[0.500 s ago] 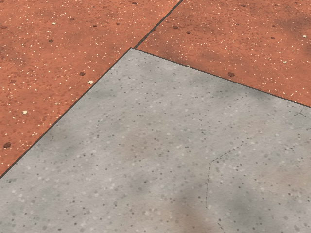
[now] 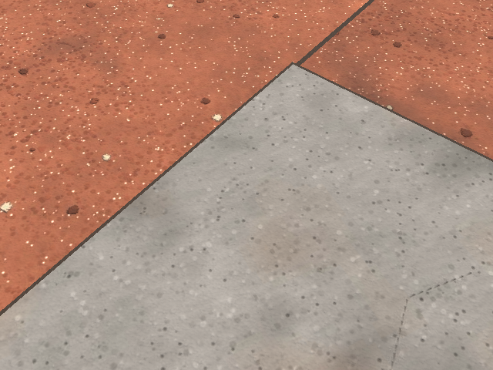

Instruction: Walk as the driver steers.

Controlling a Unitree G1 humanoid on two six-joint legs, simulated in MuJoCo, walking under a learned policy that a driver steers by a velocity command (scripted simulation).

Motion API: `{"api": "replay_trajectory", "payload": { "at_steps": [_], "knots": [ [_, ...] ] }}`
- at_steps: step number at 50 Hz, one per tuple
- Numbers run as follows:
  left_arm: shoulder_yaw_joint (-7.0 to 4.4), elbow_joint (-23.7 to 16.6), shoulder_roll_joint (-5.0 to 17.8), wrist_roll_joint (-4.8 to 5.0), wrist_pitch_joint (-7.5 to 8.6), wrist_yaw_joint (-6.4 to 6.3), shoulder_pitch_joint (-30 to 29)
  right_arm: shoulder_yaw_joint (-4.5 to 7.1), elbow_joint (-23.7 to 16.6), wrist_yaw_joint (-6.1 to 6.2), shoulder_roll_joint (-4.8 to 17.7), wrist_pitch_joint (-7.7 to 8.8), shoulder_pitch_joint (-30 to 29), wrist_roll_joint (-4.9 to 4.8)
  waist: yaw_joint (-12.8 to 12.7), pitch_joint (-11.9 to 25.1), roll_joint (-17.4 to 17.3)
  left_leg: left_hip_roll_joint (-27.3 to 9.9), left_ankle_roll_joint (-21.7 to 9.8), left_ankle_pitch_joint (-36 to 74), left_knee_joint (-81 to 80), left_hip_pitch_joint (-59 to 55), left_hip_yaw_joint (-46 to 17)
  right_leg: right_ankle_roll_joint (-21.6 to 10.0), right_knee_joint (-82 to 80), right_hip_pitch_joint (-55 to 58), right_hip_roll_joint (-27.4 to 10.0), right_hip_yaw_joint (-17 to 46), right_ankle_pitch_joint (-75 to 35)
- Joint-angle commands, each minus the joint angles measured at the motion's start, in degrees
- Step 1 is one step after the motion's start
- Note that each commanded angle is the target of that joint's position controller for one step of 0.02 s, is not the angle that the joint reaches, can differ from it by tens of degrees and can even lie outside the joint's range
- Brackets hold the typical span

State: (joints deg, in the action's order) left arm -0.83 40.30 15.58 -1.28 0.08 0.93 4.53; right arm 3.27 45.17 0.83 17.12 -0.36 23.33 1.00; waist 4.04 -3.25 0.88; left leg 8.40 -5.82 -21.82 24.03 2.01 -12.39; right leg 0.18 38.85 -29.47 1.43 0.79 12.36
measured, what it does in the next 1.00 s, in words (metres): walks ahead: right foot, then left foot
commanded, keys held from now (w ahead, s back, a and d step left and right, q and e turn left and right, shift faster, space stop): w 1.00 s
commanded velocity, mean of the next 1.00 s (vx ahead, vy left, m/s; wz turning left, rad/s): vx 0.45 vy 0.00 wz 0.13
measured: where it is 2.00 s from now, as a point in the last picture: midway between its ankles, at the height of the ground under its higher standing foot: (213, 195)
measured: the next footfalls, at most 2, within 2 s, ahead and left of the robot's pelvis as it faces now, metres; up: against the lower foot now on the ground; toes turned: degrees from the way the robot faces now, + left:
right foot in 0.04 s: +0.15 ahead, -0.10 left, +0.00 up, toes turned +4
left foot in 0.54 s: +0.36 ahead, +0.14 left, +0.00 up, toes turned +8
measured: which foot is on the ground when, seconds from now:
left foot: down 0.00-0.04, up 0.06-0.52, down 0.54-1.00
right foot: up 0.00-0.02, down 0.04-0.56, up 0.58-1.00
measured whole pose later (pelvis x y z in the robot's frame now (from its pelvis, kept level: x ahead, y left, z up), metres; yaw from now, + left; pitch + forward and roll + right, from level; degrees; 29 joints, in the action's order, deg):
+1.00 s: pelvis +0.46 +0.07 +0.00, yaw +5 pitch +1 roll +2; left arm -0.9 46.3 13.3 -1.6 1.4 2.3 2.4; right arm 1.0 57.2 -0.1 12.4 4.5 26.8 1.0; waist 3.6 -2.5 2.0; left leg 5.3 -4.3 -16.5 8.8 -6.7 3.3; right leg -2.6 36.9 -34.2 -3.7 -3.6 2.3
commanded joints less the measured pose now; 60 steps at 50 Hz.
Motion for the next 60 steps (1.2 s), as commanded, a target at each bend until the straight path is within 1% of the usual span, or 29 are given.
{"api": "replay_trajectory", "payload": {
  "at_steps": [1, 2, 3, 4, 5, 6, 7, 9, 12, 17, 22, 24, 26, 27, 28, 29, 30, 31, 34, 42, 48, 51, 53, 54, 55, 56, 57, 58, 60],
  "knots": [
    [-2.25, -1.7, 7.3, -0.01, 1.92, -0.98, 6.6, 2.33, -3.4, -0.12, 9.7, 1.48, -3.5, 0.02, -6.5, 3.9, -4.9, -13.6, -2.8, 41.0, 5.6, 5.2, -10.8, -2.5, -9.6, 16.3, 2.1, -1.3, 0.6],
    [-2.92, -0.5, 9.0, -0.76, 2.77, -1.6, 12.6, 1.66, -3.2, -0.55, 7.7, 2.13, -3.3, -0.6, -9.5, 7.6, -0.7, -10.2, -1.3, 36.6, 15.6, 9.5, -7.5, -4.7, -13.8, 27.3, -2.6, 3.7, 0.9],
    [-3.9, -0.7, 13.7, -1.59, 3.07, -2.34, 18.8, 0.37, -4.8, -0.89, 3.1, 2.84, -0.9, -1.33, -10.1, 15.1, 9.0, -3.7, 1.1, 15.8, 31.9, 18.9, -0.4, -9.8, -19.0, 39.7, -17.6, 24.6, 13.2],
    [-4.49, 0.2, 16.0, -0.81, 2.31, -2.06, 16.7, 0.58, -5.5, -1.01, 4.7, 2.52, 1.9, -0.07, -6.6, 12.6, 14.6, 2.1, 1.6, -12.1, 38.9, 30.4, 3.4, -14.9, -26.8, 37.5, -24.6, 45.2, 17.6],
    [-3.63, 0.2, 10.8, 0.04, 2.14, -1.52, 13.8, 0.86, -3.2, -0.78, 6.6, 1.91, 1.0, 1.35, -5.0, 5.2, 5.1, -2.8, 1.1, -8.1, 43.0, 32.2, 1.5, -15.4, -26.5, 30.2, -23.8, 42.3, 24.9],
    [-2.83, 0.0, 7.2, 0.26, 2.32, -1.08, 11.2, 0.78, -2.9, -1.39, 6.5, 1.97, -2.1, 1.44, -4.7, 0.5, 1.1, -4.5, 1.2, -3.8, 41.7, 31.5, 2.5, -14.2, -27.2, 24.5, -20.6, 34.1, 23.9],
    [-2.44, 0.3, 6.0, 0.06, 2.52, -0.89, 9.4, 0.64, -3.0, -1.91, 5.7, 1.95, -3.6, 1.34, -3.9, -1.1, 1.6, -5.9, 1.4, -1.6, 38.8, 30.4, 3.5, -12.3, -28.6, 21.5, -17.4, 27.4, 19.4],
    [-2.26, 1.9, 5.8, -0.13, 3.6, -0.98, 10.7, 0.18, -2.2, -2.65, 4.8, 1.69, -3.9, 1.62, -3.9, -0.3, 4.9, -6.7, 2.3, 2.2, 36.9, 28.1, 5.1, -11.0, -29.5, 20.4, -13.4, 18.9, 7.1],
    [-2.56, 4.2, 6.7, 0.59, 5.01, -0.42, 13.6, -0.28, -2.7, -3.17, 4.2, 1.75, -6.6, 1.46, -3.9, 1.0, 4.4, -7.8, 3.4, 6.3, 34.2, 30.6, 6.6, -12.0, -30.5, 23.0, -13.0, 13.8, -2.0],
    [-2.65, 7.0, 6.5, 0.8, 4.95, -0.05, 17.3, -1.85, -5.5, -3.76, 1.8, 2.04, -17.9, 1.35, -6.5, -0.9, 3.8, -11.6, 5.9, 13.6, 21.2, 33.2, 12.2, -12.0, -32.9, 24.1, -11.7, 8.0, -5.3],
    [-2.95, 9.8, 7.8, 0.5, 4.8, 0.11, 21.4, -2.37, -7.0, -3.53, 1.6, 2.54, -23.7, 0.74, -8.0, -0.8, 4.3, -10.3, 5.0, 14.4, 11.0, 26.7, 15.5, -11.0, -29.0, 25.2, -12.7, 5.4, -15.5],
    [-3.13, 10.5, 8.5, 0.42, 4.51, -0.08, 21.4, -2.1, -7.1, -3.1, 2.4, 2.75, -23.1, 0.79, -7.1, -0.6, 4.7, -9.5, 3.5, 12.0, 8.8, 23.7, 16.0, -10.4, -26.5, 26.6, -14.3, 5.9, -19.7],
    [-3.1, 11.1, 8.7, 0.72, 4.07, -0.31, 20.4, -1.41, -4.6, -2.42, 3.1, 3.32, -15.6, 1.34, -2.9, 2.1, 3.1, -7.1, 1.4, 11.7, 2.7, 12.8, 16.8, -8.8, -17.2, 26.0, -13.0, 3.7, -30.0],
    [-2.61, 11.1, 7.4, 0.85, 4.05, -0.35, 20.6, -0.4, -1.5, -1.77, 5.3, 3.94, -7.1, 2.01, 0.3, 7.3, 0.2, -8.2, -0.2, 11.2, 1.1, 0.9, 14.7, -7.5, -6.3, 22.2, -10.1, 0.9, -30.6],
    [-1.36, 8.2, 3.7, 1.75, 4.32, -0.14, 19.7, 0.97, -0.4, -0.93, 10.4, 4.28, 2.6, 3.2, 4.3, 15.6, -7.5, -22.9, -4.5, 0.0, -2.2, -14.4, -3.1, -5.1, 11.5, 9.3, -6.0, -2.6, -14.6],
    [-1.24, 7.2, 2.1, 1.44, 4.19, -0.32, 22.7, 2.17, 0.8, -0.79, 14.5, 3.62, 4.6, 1.97, 2.4, 17.6, -16.8, -33.1, -9.4, -3.6, -9.6, -18.9, -24.7, -4.3, 25.1, -4.9, 1.9, -3.1, 17.5],
    [-2.7, 8.1, 7.3, 0.11, 3.54, -0.79, 19.3, 1.3, 0.8, -1.05, 10.2, 3.28, 0.8, 0.46, 1.1, 10.2, -7.7, -30.3, -8.4, -4.7, -9.8, -13.0, -21.1, -5.2, 29.3, -8.9, -1.6, 2.0, 15.0],
    [-2.6, 7.6, 6.2, 0.27, 3.78, -0.26, 17.3, 0.46, 0.1, -1.31, 7.0, 3.46, -3.9, 0.21, -1.0, 5.0, -5.8, -27.7, -7.4, 0.4, -10.7, -6.6, -13.7, -5.5, 28.1, -8.6, -3.7, 2.4, 9.8],
    [-2.12, 9.0, 3.7, -0.44, 2.61, 0.66, 17.6, -0.75, 0.7, -1.39, 2.6, 4.7, -7.7, 0.09, -4.8, 2.0, -6.6, -20.7, -4.3, 14.6, -14.5, 2.7, -1.0, -3.9, 23.1, -2.5, -6.6, 0.9, 4.0],
    [-1.65, 5.0, 2.0, -0.66, 1.52, 1.54, 3.3, -0.59, 6.5, -1.29, 2.9, 5.6, 0.4, -0.6, -3.5, -1.5, -4.1, -18.2, -5.5, 29.7, -17.6, 0.8, 7.3, -0.5, 11.9, -10.4, -7.5, -2.4, -7.9],
    [-0.69, 1.8, 1.5, -0.24, 2.04, 1.27, -6.9, -0.62, 10.3, -0.72, 3.7, 5.44, 5.6, -0.05, -1.1, -3.1, -4.3, -19.6, -5.1, 36.8, -16.1, -4.9, 9.2, -2.7, -2.0, -7.2, -4.8, -5.0, -11.4],
    [-1.01, 1.6, 2.4, -0.24, 2.59, 0.84, -5.9, -0.42, 11.5, -0.13, 4.6, 5.16, 4.7, 0.27, -2.8, -2.5, -4.4, -21.1, -4.4, 47.5, -11.6, -8.8, 9.9, -5.4, -5.7, -2.8, -2.9, -5.6, -6.4],
    [-1.95, 4.8, 3.9, -0.29, 3.23, -0.05, 3.9, -0.18, 11.8, 0.05, 5.5, 4.91, 3.1, 0.49, -7.2, 2.8, -5.0, -20.1, -2.8, 61.4, 0.3, -8.9, 11.5, -7.6, -8.4, 9.9, 0.7, -6.8, -2.9],
    [-2.78, 8.2, 5.4, -0.84, 3.81, -0.68, 14.0, -0.31, 11.7, 0.0, 5.4, 4.72, 2.3, 0.23, -11.4, 8.2, -3.4, -17.8, -1.7, 57.5, 12.0, -3.8, 13.4, -9.3, -11.4, 23.0, 0.3, -6.0, -5.2],
    [-4.14, 10.1, 10.3, -2.2, 4.09, -1.44, 24.1, -0.98, 9.9, -0.09, 3.2, 4.86, 3.1, -0.19, -14.1, 15.7, 2.5, -14.4, -0.7, 36.1, 29.8, 8.3, 15.6, -12.2, -12.0, 38.1, -12.9, 8.6, -0.2],
    [-5.15, 10.4, 14.4, -2.04, 3.66, -1.22, 24.1, -1.66, 10.0, -0.74, -2.2, 4.79, 10.4, -1.59, -9.6, 20.9, 14.4, -2.6, 1.4, -8.8, 48.8, 28.1, 14.6, -20.3, -19.4, 49.7, -26.7, 37.2, 2.2],
    [-4.74, 9.9, 10.9, 0.46, 3.16, -0.77, 18.9, -0.24, 10.0, -0.44, 3.7, 4.56, 5.0, 0.0, -9.0, 14.7, 4.3, -6.1, 0.3, -6.0, 51.7, 33.1, 7.5, -18.5, -22.6, 43.5, -23.4, 36.2, 6.7],
    [-3.81, 9.0, 7.5, 0.86, 3.26, -0.64, 13.0, 0.01, 8.6, -0.74, 3.7, 4.89, 0.7, -0.11, -6.8, 6.6, 2.7, -8.8, 0.1, -0.2, 49.5, 34.0, 8.1, -16.9, -24.1, 35.0, -21.6, 26.9, 5.2],
    [-2.74, 9.6, 3.3, 0.58, 4.15, -0.5, 10.1, -0.24, 8.5, -1.07, 1.7, 4.51, -1.8, 0.37, -4.2, 1.7, 1.0, -12.1, 0.8, 4.5, 43.7, 29.5, 9.0, -13.8, -27.4, 24.8, -16.5, 16.4, -5.2]
  ]
}}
